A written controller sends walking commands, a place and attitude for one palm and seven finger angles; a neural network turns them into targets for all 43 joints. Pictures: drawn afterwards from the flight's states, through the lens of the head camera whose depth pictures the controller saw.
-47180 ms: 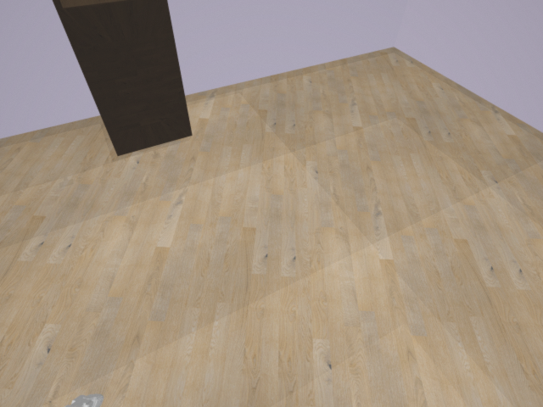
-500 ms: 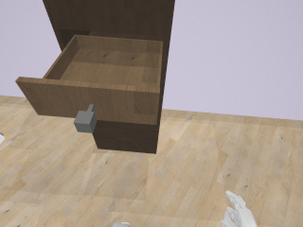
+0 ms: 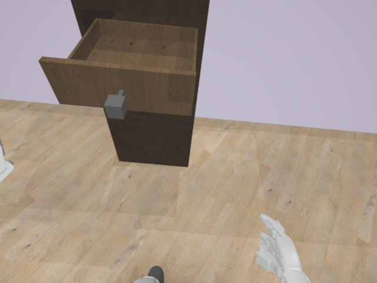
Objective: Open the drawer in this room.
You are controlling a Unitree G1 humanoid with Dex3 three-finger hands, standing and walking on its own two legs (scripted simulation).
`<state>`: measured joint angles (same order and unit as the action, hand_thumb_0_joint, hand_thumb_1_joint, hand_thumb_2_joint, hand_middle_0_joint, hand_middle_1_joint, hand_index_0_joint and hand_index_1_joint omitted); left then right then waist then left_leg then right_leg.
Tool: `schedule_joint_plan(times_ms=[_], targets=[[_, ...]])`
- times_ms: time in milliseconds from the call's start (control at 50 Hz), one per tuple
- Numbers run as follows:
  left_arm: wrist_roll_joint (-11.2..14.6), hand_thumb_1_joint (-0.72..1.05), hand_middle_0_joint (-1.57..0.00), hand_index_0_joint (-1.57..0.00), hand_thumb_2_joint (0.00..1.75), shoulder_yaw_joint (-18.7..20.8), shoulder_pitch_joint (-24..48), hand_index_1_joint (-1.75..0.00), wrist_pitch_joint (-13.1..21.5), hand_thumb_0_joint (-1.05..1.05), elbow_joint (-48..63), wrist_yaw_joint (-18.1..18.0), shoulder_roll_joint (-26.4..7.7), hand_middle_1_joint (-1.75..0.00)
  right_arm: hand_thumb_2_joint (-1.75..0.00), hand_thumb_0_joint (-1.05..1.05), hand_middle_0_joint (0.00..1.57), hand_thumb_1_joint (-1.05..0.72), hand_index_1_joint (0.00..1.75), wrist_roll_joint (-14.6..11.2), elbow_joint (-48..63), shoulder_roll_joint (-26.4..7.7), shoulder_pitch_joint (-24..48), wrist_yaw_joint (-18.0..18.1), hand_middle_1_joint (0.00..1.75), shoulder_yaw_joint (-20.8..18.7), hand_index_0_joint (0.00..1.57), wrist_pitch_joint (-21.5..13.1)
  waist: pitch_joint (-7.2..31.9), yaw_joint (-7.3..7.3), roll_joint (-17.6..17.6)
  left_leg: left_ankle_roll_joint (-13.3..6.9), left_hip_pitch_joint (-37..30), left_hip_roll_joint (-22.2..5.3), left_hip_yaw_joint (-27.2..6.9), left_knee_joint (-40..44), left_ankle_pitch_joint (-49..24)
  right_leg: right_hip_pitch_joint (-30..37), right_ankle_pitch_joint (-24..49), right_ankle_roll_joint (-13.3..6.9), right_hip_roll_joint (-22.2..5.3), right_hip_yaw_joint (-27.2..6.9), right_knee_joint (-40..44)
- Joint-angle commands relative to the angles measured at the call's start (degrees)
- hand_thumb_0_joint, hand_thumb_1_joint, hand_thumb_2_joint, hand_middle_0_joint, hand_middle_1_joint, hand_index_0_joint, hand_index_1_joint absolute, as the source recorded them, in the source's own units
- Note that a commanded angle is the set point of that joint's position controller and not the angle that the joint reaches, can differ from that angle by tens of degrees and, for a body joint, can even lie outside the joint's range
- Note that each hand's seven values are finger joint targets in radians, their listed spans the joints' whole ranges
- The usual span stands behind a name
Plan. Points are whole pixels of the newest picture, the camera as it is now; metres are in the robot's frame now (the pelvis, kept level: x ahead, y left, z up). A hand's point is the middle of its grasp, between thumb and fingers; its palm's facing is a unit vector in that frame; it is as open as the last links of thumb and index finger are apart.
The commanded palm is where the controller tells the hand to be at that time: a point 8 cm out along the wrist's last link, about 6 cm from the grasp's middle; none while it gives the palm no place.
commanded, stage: stop stepping back and stand still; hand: left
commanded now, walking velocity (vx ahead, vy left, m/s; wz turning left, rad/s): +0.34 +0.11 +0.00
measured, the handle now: (118, 101) +0.52 +0.23 +0.06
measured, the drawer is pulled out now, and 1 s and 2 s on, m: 0.30 0.30 0.30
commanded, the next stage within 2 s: let the arm hang, fingers relaxed in 0.60 s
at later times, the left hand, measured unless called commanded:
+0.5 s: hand out of the picture +0.13 +0.21 +0.24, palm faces +0.43 -0.77 -0.47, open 7.5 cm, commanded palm +0.07 +0.27 +0.25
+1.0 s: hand out of the picture -0.06 +0.17 -0.17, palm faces +0.02 -0.98 -0.19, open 7.2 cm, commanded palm none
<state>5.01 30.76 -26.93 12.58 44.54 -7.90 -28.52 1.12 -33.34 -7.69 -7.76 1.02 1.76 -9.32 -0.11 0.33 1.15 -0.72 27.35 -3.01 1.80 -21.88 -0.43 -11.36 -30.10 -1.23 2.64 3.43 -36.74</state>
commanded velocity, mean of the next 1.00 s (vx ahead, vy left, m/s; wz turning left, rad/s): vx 0.08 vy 0.01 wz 0.00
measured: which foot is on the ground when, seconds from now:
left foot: down 0.00-0.02, up 0.04-0.22, down 0.24-1.00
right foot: up 0.00-0.00, down 0.02-1.00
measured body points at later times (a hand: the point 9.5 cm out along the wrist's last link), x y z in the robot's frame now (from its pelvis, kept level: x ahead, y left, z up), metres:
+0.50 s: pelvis -0.06 -0.01 +0.00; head -0.06 +0.00 +0.45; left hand +0.11 +0.25 +0.26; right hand +0.08 -0.25 -0.09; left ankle -0.03 +0.11 -0.72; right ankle -0.09 -0.10 -0.73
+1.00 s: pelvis -0.09 -0.01 +0.00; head -0.08 -0.01 +0.44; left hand -0.06 +0.22 -0.15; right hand +0.00 -0.27 -0.14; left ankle -0.04 +0.10 -0.73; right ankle -0.09 -0.11 -0.73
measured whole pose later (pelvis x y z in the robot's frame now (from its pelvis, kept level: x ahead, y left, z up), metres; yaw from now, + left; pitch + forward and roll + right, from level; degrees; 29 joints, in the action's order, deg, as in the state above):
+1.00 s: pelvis -0.09 -0.01 +0.00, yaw +3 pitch -2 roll +0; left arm -1.0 -0.8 -16.4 -4.1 -51.8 -0.7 -9.9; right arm 1.3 -52.8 -14.4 -10.7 0.4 0.0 1.2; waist -3.3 -2.2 -0.2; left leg -0.9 19.3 0.4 0.2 -32.8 11.2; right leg -13.7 -18.6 -1.3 1.5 0.6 -33.8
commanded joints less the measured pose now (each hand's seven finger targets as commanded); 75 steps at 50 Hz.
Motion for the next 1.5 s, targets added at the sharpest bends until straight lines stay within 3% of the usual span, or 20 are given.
schedule_joint_plan(times_ms=[0,80,160,280,320,380,420,440,500,560,660,680,700,760,820,860,900,1000,1160,1480], targets=[[0.38,0.90,-0.20,-0.20,0.90,12.31,-1.10,-0.30,4.07,0.00,11.85,-1.97,-16.37,-0.30,-0.90,0.00,0.20,-0.90,0.30,-0.15,7.13,-10.21,2.32,0.86,0.30,-3.16,0.20,0.87,5.61,0.56,8.04,3.75,-5.50,3.67,-1.71,-33.38,21.59,-15.26,4.16,-11.83,-25.56,-25.50,31.76],[-1.57,0.90,-0.20,-0.20,0.90,7.89,0.36,-0.30,2.95,0.00,3.04,-2.28,-9.18,-0.30,-0.90,0.00,0.20,-0.90,0.30,-1.86,5.92,-9.73,0.32,2.53,0.30,-3.59,0.20,0.80,3.83,-1.32,3.97,1.85,0.09,0.26,-0.61,-27.87,17.22,-4.13,25.74,-6.69,-17.70,-10.00,19.82],[-2.34,0.90,-0.20,-0.20,0.90,2.92,5.54,-0.30,2.73,0.00,-1.68,-2.39,-6.57,-0.30,-0.90,0.00,0.20,-0.90,0.30,-1.26,4.24,-11.08,-1.51,4.10,0.30,-3.58,0.20,-0.36,-0.39,-1.73,1.91,-0.64,-11.69,1.06,3.05,-7.41,19.37,-8.69,6.96,-4.44,-14.85,-9.08,18.18],[-3.15,0.90,-0.20,-0.20,0.90,2.50,5.27,-0.30,5.05,0.00,6.19,-2.30,-6.91,-0.30,-0.90,0.00,0.20,-0.90,0.30,-1.12,5.46,-12.17,-1.97,3.98,0.30,-3.98,0.20,-1.88,3.29,-1.88,-12.65,-6.30,-13.16,-10.83,-15.36,3.29,13.08,-8.01,8.33,1.12,-2.76,1.33,-2.05],[-3.45,0.90,-0.20,-0.20,0.90,3.70,4.20,-0.30,5.58,0.00,9.15,-2.66,-8.02,-0.30,-0.90,0.00,0.20,-0.90,0.30,-0.71,5.40,-11.96,-1.35,3.63,0.30,-4.05,0.20,-2.88,4.22,-1.12,-11.87,-6.88,-10.72,-11.79,-14.15,3.68,14.45,-5.14,5.40,0.89,-3.32,0.36,-1.66],[-3.20,0.90,-0.20,-0.20,0.90,5.87,-0.22,-0.30,5.53,0.00,8.53,-3.04,-8.49,-0.30,-0.90,0.00,0.20,-0.90,0.30,-0.98,6.12,-11.70,-1.13,2.90,0.30,-3.73,0.20,-3.07,4.35,-0.95,-9.44,-2.80,-3.15,-5.57,-4.76,-1.85,16.80,3.47,13.77,-0.69,-5.19,-2.44,9.34],[-2.08,0.90,-0.20,-0.20,0.90,7.90,-3.12,-0.30,5.58,0.00,6.58,-3.20,-10.00,-0.30,-0.90,0.00,0.20,-0.90,0.30,-1.57,5.91,-10.33,-2.13,2.20,0.30,-4.12,0.20,-2.11,4.83,-1.45,4.97,0.44,-1.48,0.67,0.48,-16.78,18.25,2.53,13.84,-5.79,-15.91,-18.64,19.90],[-1.73,0.90,-0.20,-0.20,0.90,7.47,-2.48,-0.30,5.49,0.00,5.17,-3.18,-9.06,-0.30,-0.90,0.00,0.20,-0.90,0.30,-1.82,5.42,-10.12,-2.03,2.01,0.30,-4.21,0.20,-1.56,2.47,-1.26,5.77,1.22,0.25,1.39,0.74,-23.33,20.16,1.77,19.32,-8.57,-19.79,-22.02,22.24],[-2.26,0.90,-0.20,-0.20,0.90,6.69,0.92,-0.30,5.34,0.00,0.35,-2.95,-7.60,-0.30,-0.90,0.00,0.20,-0.90,0.30,-1.85,4.97,-9.41,-1.93,2.10,0.30,-3.32,0.20,-0.86,1.71,-2.10,3.36,0.90,-4.55,-0.41,-1.06,-15.46,19.57,2.09,37.14,-7.29,-17.47,-13.70,17.16],[-2.08,0.90,-0.20,-0.20,0.90,3.61,1.85,-0.30,4.80,0.00,-3.09,-2.11,-5.47,-0.30,-0.90,0.00,0.20,-0.90,0.30,-1.85,4.61,-10.89,-1.79,2.64,0.30,-3.78,0.20,-0.67,1.98,-1.77,-1.45,-0.56,-15.27,-2.44,-2.81,-3.81,1.54,-2.50,26.89,-0.38,-8.85,-5.55,13.91],[-2.62,0.90,-0.20,-0.20,0.90,1.62,2.04,-0.30,5.08,0.00,2.62,-1.09,-5.16,-0.30,-0.90,0.00,0.20,-0.90,0.30,-1.45,6.30,-10.89,-0.60,2.54,0.30,-3.25,0.20,-1.19,5.38,-0.78,-6.92,-2.17,-14.35,-6.08,-7.72,0.58,-2.70,0.52,22.98,1.54,-3.99,-1.76,9.70],[-6.68,0.90,-0.20,-0.20,0.90,-23.80,1.27,-0.30,-4.57,0.00,-49.16,5.95,5.91,-0.30,-0.90,0.00,0.20,-0.90,0.30,-2.70,-8.04,-23.04,2.83,-1.24,0.30,-7.28,0.20,-3.89,2.49,-3.80,-8.91,-3.86,-12.78,-7.06,-9.01,-6.79,-11.44,-9.12,26.78,1.14,-6.44,-0.17,-2.92],[-7.25,0.90,-0.20,-0.20,0.90,-23.27,2.18,-0.30,-10.45,0.00,-51.29,7.01,7.62,-0.30,-0.90,0.00,0.20,-0.90,0.30,-1.49,-9.51,-19.85,-1.32,-1.22,0.30,-7.86,0.20,0.47,7.69,-2.57,-9.44,-4.91,-16.81,-7.94,-8.95,-5.08,-22.86,-9.25,14.65,1.19,-5.83,-3.87,-3.53],[-6.80,0.90,-0.20,-0.20,0.90,-24.99,6.57,-0.30,-12.68,0.00,-57.43,7.31,8.05,-0.30,-0.90,0.00,0.20,-0.90,0.30,0.42,-7.17,-17.38,-2.12,-0.48,0.30,-5.19,0.20,5.24,7.59,-1.51,-0.37,-10.91,-13.77,-12.06,-17.56,-3.14,-16.49,-11.34,-0.94,1.33,-3.40,-6.31,-11.79],[-7.06,0.90,-0.20,-0.20,0.90,-25.52,7.11,-0.30,-12.51,0.00,-70.34,7.59,4.31,-0.30,-0.90,0.00,0.20,-0.90,0.30,0.12,-7.82,-16.80,2.70,-0.54,0.30,-4.36,0.20,6.76,5.65,1.78,4.73,-4.92,-5.00,-5.19,-9.89,-5.95,0.50,2.06,15.19,0.08,-5.77,-8.54,6.14],[-6.88,0.90,-0.20,-0.20,0.90,-26.93,12.04,-0.30,-13.03,0.00,-78.03,7.71,2.25,-0.30,-0.90,0.00,0.20,-0.90,0.30,-0.24,-10.48,-12.69,0.08,-1.20,0.30,-3.47,0.20,8.44,-0.42,-1.97,4.67,-0.63,-8.64,2.28,-4.48,-8.73,19.77,-8.93,6.31,-4.21,-14.40,-17.20,17.93],[-6.63,0.90,-0.20,-0.20,0.90,-27.82,16.79,-0.30,-13.19,0.00,-83.68,7.23,2.19,-0.30,-0.90,0.00,0.20,-0.90,0.30,0.37,-13.41,-13.14,-0.81,-0.66,0.30,-3.59,0.20,10.19,-2.91,-2.20,10.81,-0.21,-13.01,3.38,-2.86,-12.56,19.04,-13.18,0.49,-5.14,-12.85,-17.29,23.09],[-5.70,0.90,-0.20,-0.20,0.90,-28.07,12.27,-0.30,-12.59,0.00,-97.29,6.83,6.57,-0.30,-0.90,0.00,0.20,-0.90,0.30,0.07,-20.64,-13.16,-2.92,0.38,0.30,-3.37,0.20,9.53,-1.20,-0.91,-12.56,-1.26,-14.45,-2.61,-9.36,0.70,12.73,-3.12,12.70,-2.41,-6.42,-10.24,16.67],[-5.53,0.90,-0.20,-0.20,0.90,-28.38,8.79,-0.30,-12.17,0.00,-106.91,6.82,7.06,-0.30,-0.90,0.00,0.20,-0.90,0.30,-0.30,-27.05,-13.36,-7.72,1.05,0.30,-4.37,0.20,9.67,-1.01,-0.85,-3.71,-1.69,-16.31,-2.52,-9.09,2.97,16.41,-1.10,11.02,-2.91,-7.10,-8.71,19.68],[-5.87,0.90,-0.20,-0.20,0.90,-27.65,15.59,-0.30,-11.82,0.00,-106.69,6.77,2.39,-0.30,-0.90,0.00,0.20,-0.90,0.30,0.12,-28.23,-16.82,-2.97,0.23,0.30,-4.84,0.20,9.22,-5.15,-0.76,-1.98,-1.45,-15.83,-2.50,-9.39,5.17,15.14,-2.50,10.17,-2.55,-7.88,-9.57,20.43]])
